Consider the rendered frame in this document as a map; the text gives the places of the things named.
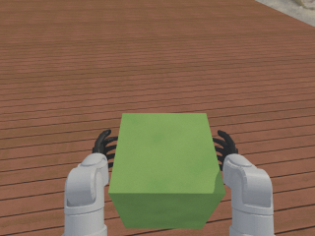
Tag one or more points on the left robot forearm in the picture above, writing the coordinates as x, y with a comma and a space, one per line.
84, 197

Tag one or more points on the carton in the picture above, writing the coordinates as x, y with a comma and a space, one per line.
165, 173

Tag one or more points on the right robot forearm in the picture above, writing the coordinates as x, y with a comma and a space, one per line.
251, 197

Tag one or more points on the left robot hand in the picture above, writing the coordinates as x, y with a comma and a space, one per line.
100, 145

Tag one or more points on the right robot hand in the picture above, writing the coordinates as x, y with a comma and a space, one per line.
228, 147

